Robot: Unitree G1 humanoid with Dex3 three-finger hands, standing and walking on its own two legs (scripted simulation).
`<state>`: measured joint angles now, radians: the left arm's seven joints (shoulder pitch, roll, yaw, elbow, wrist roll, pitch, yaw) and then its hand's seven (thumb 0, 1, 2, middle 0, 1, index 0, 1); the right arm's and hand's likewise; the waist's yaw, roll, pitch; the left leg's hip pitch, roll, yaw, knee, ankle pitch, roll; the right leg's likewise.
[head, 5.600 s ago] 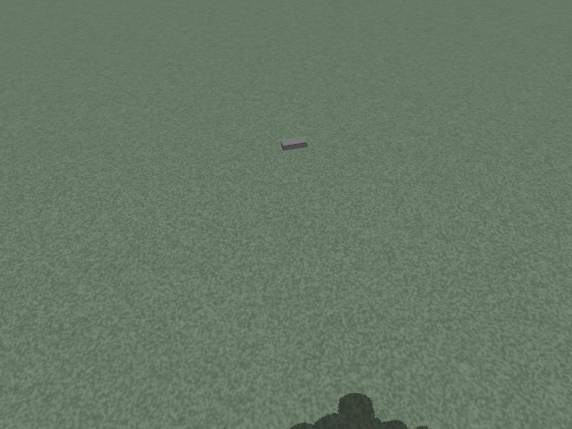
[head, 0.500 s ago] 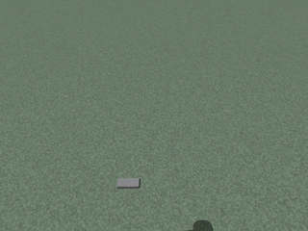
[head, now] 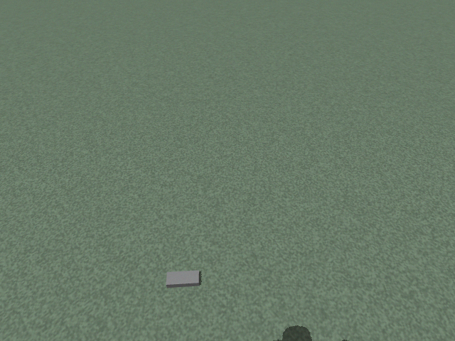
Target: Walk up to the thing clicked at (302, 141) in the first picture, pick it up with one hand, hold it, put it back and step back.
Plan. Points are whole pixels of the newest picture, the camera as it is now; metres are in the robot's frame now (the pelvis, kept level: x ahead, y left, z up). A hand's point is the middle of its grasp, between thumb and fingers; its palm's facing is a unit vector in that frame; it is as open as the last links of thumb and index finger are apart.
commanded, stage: walk up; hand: left
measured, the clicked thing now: (183, 278) +0.53 +0.21 -0.76
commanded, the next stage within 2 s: stand in 0.54 s
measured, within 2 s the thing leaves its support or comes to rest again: neither
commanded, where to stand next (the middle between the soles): +0.07 +0.00 m, yaw +0 degrees
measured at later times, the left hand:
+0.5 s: hand out of the picture +0.09 +0.26 -0.15, palm faces -0.03 -0.93 -0.37, open 7.4 cm
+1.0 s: hand out of the picture +0.08 +0.24 -0.15, palm faces -0.02 -0.94 -0.34, open 7.4 cm
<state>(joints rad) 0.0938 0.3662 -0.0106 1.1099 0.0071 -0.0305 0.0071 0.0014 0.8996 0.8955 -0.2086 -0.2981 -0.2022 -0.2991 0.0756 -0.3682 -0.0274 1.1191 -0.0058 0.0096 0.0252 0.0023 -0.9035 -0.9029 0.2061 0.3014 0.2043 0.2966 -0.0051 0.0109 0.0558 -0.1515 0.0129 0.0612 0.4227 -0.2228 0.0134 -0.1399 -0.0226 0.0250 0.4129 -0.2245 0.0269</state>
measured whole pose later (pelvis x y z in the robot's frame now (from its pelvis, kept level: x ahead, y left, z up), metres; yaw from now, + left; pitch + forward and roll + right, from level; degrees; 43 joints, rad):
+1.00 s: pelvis +0.00 +0.00 +0.01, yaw +1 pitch -3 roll +0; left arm 0.09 0.34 0.00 1.13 0.01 0.00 0.00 0.00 0.90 0.90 -0.21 -0.30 -0.20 -0.30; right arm 0.06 -0.34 -0.01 1.14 0.00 -0.01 0.01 0.00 -0.90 -0.90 0.21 0.30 0.20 0.30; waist -0.01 0.00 0.06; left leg -0.10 0.02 0.05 0.31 -0.16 0.00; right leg -0.08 -0.02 0.01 0.29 -0.16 0.02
